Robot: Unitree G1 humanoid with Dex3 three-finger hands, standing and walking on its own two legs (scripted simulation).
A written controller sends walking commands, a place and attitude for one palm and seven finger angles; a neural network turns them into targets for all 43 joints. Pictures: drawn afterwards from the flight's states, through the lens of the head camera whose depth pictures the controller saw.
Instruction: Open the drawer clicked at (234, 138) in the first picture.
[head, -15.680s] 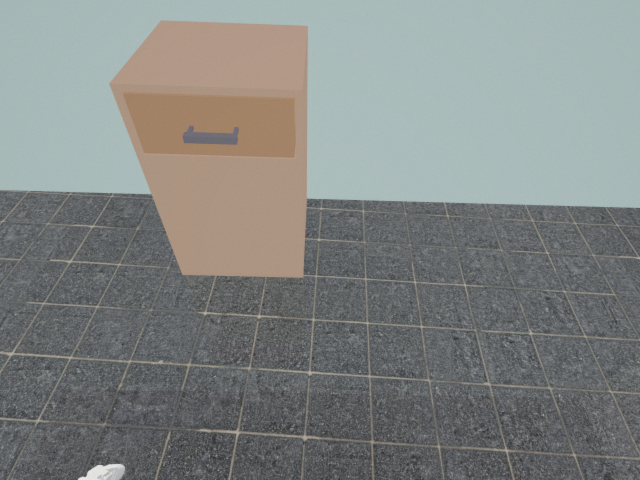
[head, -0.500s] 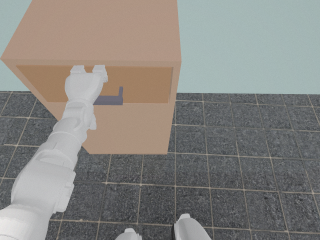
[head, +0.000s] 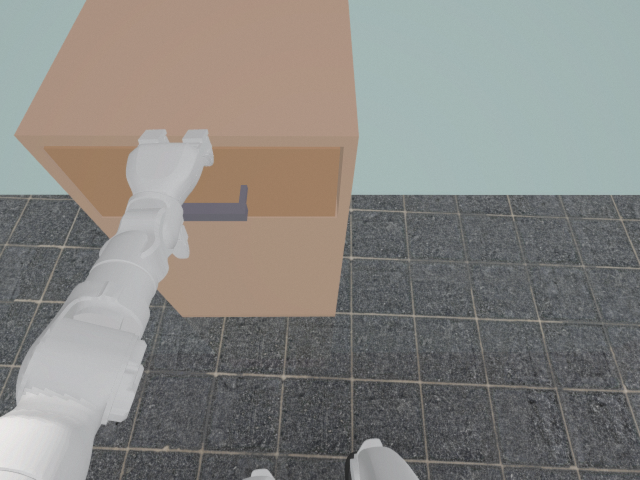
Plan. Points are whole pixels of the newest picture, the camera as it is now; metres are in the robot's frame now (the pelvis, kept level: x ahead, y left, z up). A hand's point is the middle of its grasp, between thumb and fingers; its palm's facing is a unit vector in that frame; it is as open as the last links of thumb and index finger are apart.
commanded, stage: lift the hand off the handle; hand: left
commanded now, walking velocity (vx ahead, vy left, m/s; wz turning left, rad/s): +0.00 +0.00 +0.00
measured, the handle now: (205, 201) +0.54 +0.15 -0.06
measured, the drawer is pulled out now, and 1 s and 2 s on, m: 0.00 0.00 0.00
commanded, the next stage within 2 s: draw the hand back to the body in 0.82 s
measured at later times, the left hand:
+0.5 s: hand (164, 172) +0.50 +0.17 +0.06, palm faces -0.01 -0.02 -1.00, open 13.7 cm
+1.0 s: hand (164, 164) +0.50 +0.16 +0.08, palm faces -0.04 -0.03 -1.00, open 13.8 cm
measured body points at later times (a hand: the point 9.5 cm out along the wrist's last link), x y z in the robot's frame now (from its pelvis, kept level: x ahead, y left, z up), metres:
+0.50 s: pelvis +0.01 +0.00 +0.02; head +0.09 -0.01 +0.46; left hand +0.49 +0.17 +0.12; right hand +0.03 -0.27 -0.12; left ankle -0.04 +0.10 -0.70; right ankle +0.03 -0.11 -0.70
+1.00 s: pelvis +0.02 +0.00 +0.02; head +0.10 -0.01 +0.46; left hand +0.50 +0.16 +0.13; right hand +0.04 -0.27 -0.11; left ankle -0.04 +0.10 -0.70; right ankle +0.03 -0.11 -0.70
